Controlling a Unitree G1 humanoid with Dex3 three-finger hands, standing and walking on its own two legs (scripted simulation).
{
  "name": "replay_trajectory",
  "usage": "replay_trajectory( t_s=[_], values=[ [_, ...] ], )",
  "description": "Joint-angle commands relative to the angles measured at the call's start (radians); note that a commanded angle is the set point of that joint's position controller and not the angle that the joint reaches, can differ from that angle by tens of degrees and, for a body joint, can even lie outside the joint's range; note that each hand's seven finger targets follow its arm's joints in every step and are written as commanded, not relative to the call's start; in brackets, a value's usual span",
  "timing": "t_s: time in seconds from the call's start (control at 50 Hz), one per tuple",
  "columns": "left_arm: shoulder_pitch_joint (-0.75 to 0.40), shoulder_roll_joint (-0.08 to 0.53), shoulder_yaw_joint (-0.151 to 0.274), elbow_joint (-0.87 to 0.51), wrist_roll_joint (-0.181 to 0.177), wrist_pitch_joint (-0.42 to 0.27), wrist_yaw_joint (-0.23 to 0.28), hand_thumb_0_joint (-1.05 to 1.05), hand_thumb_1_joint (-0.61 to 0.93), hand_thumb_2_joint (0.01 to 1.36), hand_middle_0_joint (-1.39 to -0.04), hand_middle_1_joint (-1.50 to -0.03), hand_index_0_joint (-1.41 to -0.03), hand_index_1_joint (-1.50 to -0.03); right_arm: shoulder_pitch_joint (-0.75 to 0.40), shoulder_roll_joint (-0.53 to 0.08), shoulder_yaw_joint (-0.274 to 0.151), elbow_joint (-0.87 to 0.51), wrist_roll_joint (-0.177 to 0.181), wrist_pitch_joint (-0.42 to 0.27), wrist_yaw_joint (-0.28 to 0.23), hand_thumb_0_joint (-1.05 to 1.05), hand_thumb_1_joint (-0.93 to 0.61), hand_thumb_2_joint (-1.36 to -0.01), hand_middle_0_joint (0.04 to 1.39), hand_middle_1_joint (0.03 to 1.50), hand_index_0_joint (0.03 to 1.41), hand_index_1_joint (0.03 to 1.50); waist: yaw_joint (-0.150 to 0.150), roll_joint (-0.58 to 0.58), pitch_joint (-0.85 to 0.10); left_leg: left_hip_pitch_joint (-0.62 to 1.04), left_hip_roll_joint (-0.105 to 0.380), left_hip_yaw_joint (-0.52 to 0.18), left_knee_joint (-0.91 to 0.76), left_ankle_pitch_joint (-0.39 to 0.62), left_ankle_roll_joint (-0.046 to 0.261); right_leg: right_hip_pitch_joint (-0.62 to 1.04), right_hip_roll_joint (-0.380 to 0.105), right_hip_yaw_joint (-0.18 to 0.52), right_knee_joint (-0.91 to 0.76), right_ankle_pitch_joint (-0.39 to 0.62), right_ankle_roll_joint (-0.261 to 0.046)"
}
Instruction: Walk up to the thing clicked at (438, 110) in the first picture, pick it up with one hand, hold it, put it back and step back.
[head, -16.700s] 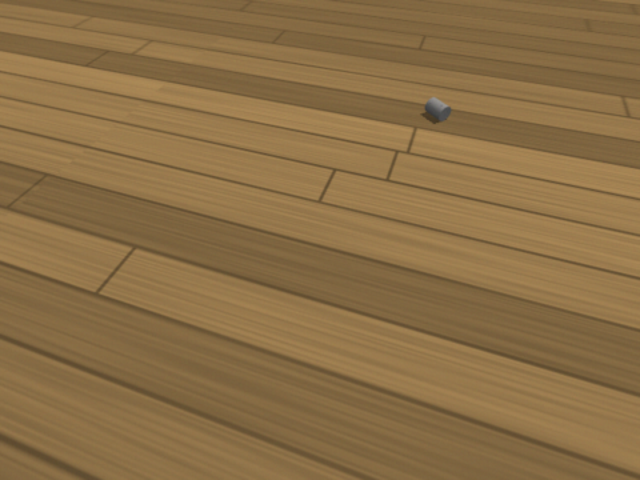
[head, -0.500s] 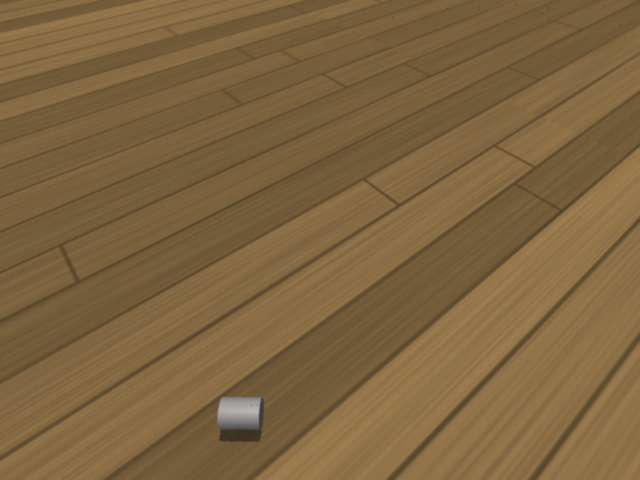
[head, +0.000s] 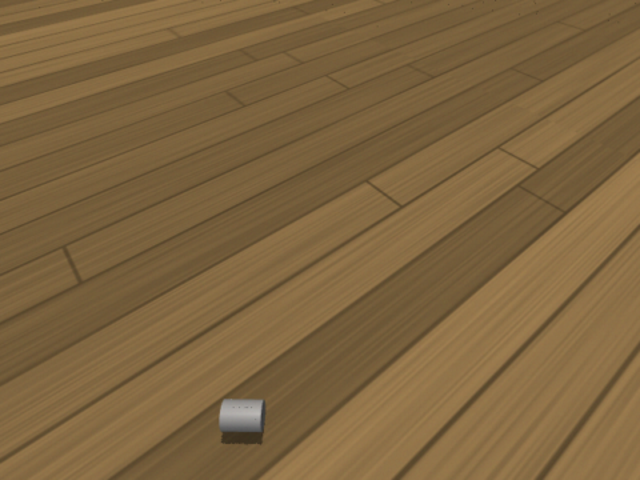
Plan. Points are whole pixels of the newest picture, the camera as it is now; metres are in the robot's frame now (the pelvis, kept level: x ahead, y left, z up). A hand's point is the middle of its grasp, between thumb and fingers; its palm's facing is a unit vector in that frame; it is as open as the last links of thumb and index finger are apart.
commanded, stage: stand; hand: left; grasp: from above
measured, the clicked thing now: (243, 415) +0.44 +0.25 -0.74
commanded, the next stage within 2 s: rise first in 0.80 s
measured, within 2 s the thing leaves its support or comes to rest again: neither
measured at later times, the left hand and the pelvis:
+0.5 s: hand out of the picture +0.07 +0.25 -0.16, palm faces -0.03 -0.94 -0.34, open 7.4 cm; pelvis +0.00 +0.00 +0.00, yaw +0 degrees
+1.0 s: hand out of the picture +0.10 +0.25 -0.16, palm faces +0.04 -0.94 -0.34, open 7.5 cm; pelvis +0.00 +0.00 +0.00, yaw +1 degrees
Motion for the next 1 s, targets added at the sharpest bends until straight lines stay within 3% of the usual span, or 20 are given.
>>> replay_trajectory(
  t_s=[0.0, 0.18, 0.24, 0.36, 0.46, 0.6, 0.8, 0.86, 0.88, 0.9, 0.92, 0.94, 0.96, 0.98],
  values=[
    [-0.031, 0.214, 0.04, -0.057, -0.005, -0.021, 0.019, 0.0, 0.9, 0.9, -0.2, -0.3, -0.2, -0.301, -0.032, -0.215, -0.04, -0.054, -0.001, -0.018, -0.012, 0.0, -0.9, -0.9, 0.2, 0.3, 0.2, 0.3, 0.005, -0.015, -0.062, -0.002, 0.119, -0.095, -0.046, 0.1, 0.029, 0.007, -0.124, 0.087, -0.048, 0.112, -0.028],
    [-0.03, 0.222, 0.042, -0.06, -0.006, -0.023, 0.019, 0.0, 0.9, 0.9, -0.2, -0.3, -0.2, -0.301, -0.027, -0.208, -0.038, -0.057, -0.001, -0.019, -0.013, 0.0, -0.9, -0.9, 0.2, 0.3, 0.2, 0.3, 0.001, -0.012, -0.089, 0.025, 0.123, -0.09, -0.033, 0.156, 0.028, 0.016, -0.127, 0.085, -0.033, 0.164, -0.033],
    [-0.027, 0.219, 0.041, -0.057, -0.007, -0.021, 0.02, 0.0, 0.9, 0.9, -0.2, -0.3, -0.2, -0.301, -0.026, -0.211, -0.039, -0.054, 0.0, -0.016, -0.014, 0.0, -0.9, -0.9, 0.2, 0.3, 0.2, 0.3, 0.002, -0.015, -0.073, 0.009, 0.12, -0.089, -0.038, 0.124, 0.027, 0.014, -0.124, 0.085, -0.043, 0.132, -0.031],
    [-0.029, 0.221, 0.045, -0.058, -0.005, -0.021, 0.02, 0.0, 0.9, 0.9, -0.2, -0.3, -0.2, -0.301, -0.029, -0.208, -0.036, -0.058, 0.0, -0.017, -0.014, 0.0, -0.9, -0.9, 0.2, 0.3, 0.2, 0.3, 0.002, -0.008, -0.08, 0.02, 0.121, -0.09, -0.034, 0.143, 0.029, 0.021, -0.127, 0.088, -0.036, 0.164, -0.032],
    [-0.019, 0.213, 0.044, -0.054, -0.006, -0.017, 0.018, 0.0, 0.9, 0.9, -0.2, -0.3, -0.2, -0.301, -0.032, -0.217, -0.036, -0.056, 0.0, -0.018, -0.016, 0.0, -0.9, -0.9, 0.2, 0.3, 0.2, 0.3, 0.009, 0.004, -0.059, 0.007, 0.118, -0.093, -0.048, 0.11, 0.028, 0.009, -0.122, 0.084, -0.045, 0.115, -0.028],
    [-0.023, 0.216, 0.044, -0.059, -0.007, -0.022, 0.018, 0.0, 0.9, 0.9, -0.2, -0.3, -0.2, -0.301, -0.032, -0.215, -0.037, -0.06, 0.002, -0.019, -0.015, 0.0, -0.9, -0.9, 0.2, 0.3, 0.2, 0.3, 0.007, 0.0, -0.078, 0.025, 0.122, -0.092, -0.029, 0.163, 0.028, 0.024, -0.128, 0.087, -0.039, 0.175, -0.033],
    [-0.022, 0.22, 0.047, -0.057, -0.006, -0.019, 0.018, 0.0, 0.9, 0.9, -0.2, -0.3, -0.2, -0.301, -0.024, -0.21, -0.034, -0.059, -0.001, -0.018, -0.016, 0.0, -0.9, -0.9, 0.2, 0.3, 0.2, 0.3, 0.005, -0.005, -0.06, 0.007, 0.118, -0.094, -0.046, 0.108, 0.026, 0.01, -0.123, 0.085, -0.05, 0.114, -0.027],
    [-0.029, 0.217, 0.045, -0.06, -0.005, -0.019, 0.018, 0.0, 0.9, 0.9, -0.2, -0.3, -0.2, -0.301, -0.025, -0.214, -0.035, -0.06, -0.001, -0.019, -0.016, 0.0, -0.9, -0.9, 0.2, 0.3, 0.2, 0.3, 0.006, -0.006, -0.074, 0.016, 0.123, -0.094, -0.04, 0.136, 0.029, 0.017, -0.127, 0.086, -0.044, 0.139, -0.031],
    [-0.025, 0.215, 0.044, -0.06, -0.005, -0.02, 0.018, 0.0, 0.852, 0.888, -0.17, -0.38, -0.194, -0.381, -0.027, -0.215, -0.035, -0.06, 0.0, -0.019, -0.015, 0.0, -0.909, -0.902, 0.197, 0.298, 0.197, 0.298, 0.006, 0.004, -0.074, 0.018, 0.122, -0.093, -0.039, 0.137, 0.03, 0.016, -0.126, 0.084, -0.047, 0.144, -0.028],
    [-0.376, 0.033, 0.038, -0.411, -0.058, -0.112, 0.034, 0.0, 0.773, 0.901, -0.25, -0.46, -0.232, -0.461, -0.026, -0.047, 0.008, -0.343, 0.068, -0.07, -0.035, 0.0, -0.964, -0.916, 0.2, 0.301, 0.2, 0.301, -0.113, 0.022, 0.002, -0.119, -0.023, 0.037, 0.037, -0.022, 0.022, -0.204, 0.003, -0.01, 0.023, 0.039, -0.015],
    [-0.463, 0.091, 0.06, -0.337, -0.054, -0.1, 0.039, 0.0, 0.693, 0.911, -0.217, -0.54, -0.194, -0.541, 0.032, -0.073, 0.004, -0.283, 0.071, -0.07, -0.046, 0.0, -0.904, -0.902, 0.199, 0.3, 0.199, 0.3, -0.074, -0.014, -0.04, -0.119, -0.025, 0.032, 0.05, -0.038, 0.027, -0.151, 0.0, -0.02, 0.024, 0.005, -0.013],
    [-0.287, 0.202, 0.128, -0.184, -0.027, -0.066, 0.042, 0.0, 0.613, 0.887, -0.192, -0.62, -0.188, -0.621, 0.07, -0.112, -0.022, -0.286, 0.073, -0.061, -0.058, 0.0, -0.895, -0.901, 0.198, 0.3, 0.199, 0.3, -0.05, -0.046, -0.018, -0.144, -0.019, 0.029, 0.065, -0.041, 0.026, -0.161, 0.007, -0.029, 0.034, -0.021, -0.017],
    [-0.239, 0.218, 0.148, -0.098, -0.005, -0.044, 0.027, 0.0, 0.533, 0.869, -0.176, -0.7, -0.183, -0.701, 0.082, -0.112, -0.035, -0.297, 0.063, -0.057, -0.057, 0.0, -0.871, -0.892, 0.199, 0.3, 0.199, 0.3, -0.041, -0.071, -0.055, -0.189, -0.028, 0.028, 0.119, -0.038, 0.03, -0.175, 0.006, -0.029, 0.066, -0.033, -0.017],
    [-0.297, 0.241, 0.159, -0.108, 0.017, -0.038, 0.012, 0.0, 0.453, 0.897, -0.139, -0.78, -0.15, -0.781, 0.087, -0.105, -0.04, -0.326, 0.058, -0.058, -0.056, 0.0, -0.872, -0.892, 0.199, 0.3, 0.2, 0.3, -0.032, -0.057, -0.091, -0.211, -0.028, 0.027, 0.158, -0.023, 0.032, -0.194, 0.005, -0.026, 0.111, -0.013, -0.02]
  ],
)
